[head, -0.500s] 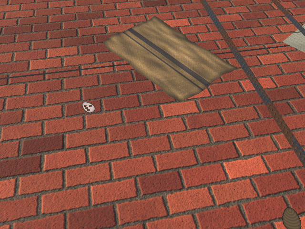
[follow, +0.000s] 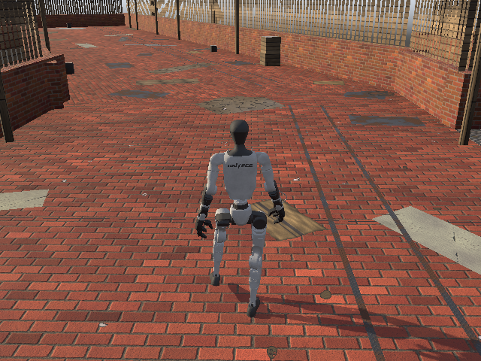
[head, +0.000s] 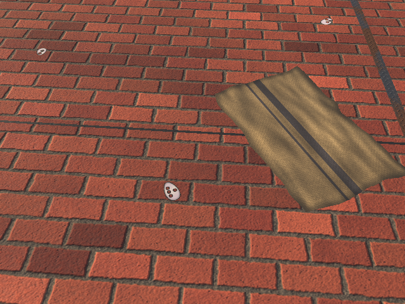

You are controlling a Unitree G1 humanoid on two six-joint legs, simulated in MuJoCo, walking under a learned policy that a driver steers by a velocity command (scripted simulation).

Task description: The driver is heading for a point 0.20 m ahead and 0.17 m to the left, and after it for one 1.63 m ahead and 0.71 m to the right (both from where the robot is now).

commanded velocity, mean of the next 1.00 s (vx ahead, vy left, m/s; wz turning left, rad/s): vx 0.50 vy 0.00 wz -0.30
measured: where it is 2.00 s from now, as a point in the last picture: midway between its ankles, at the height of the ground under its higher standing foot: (302, 181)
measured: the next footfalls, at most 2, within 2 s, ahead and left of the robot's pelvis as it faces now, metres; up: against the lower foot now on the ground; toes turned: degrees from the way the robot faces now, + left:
left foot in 0.20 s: +0.30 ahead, +0.15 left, +0.00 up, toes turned +7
right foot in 0.74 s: +0.58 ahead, -0.12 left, +0.00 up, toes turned -18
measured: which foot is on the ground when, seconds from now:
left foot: up 0.00-0.18, down 0.20-0.76, up 0.78-1.00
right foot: down 0.00-0.22, up 0.24-0.72, down 0.74-1.00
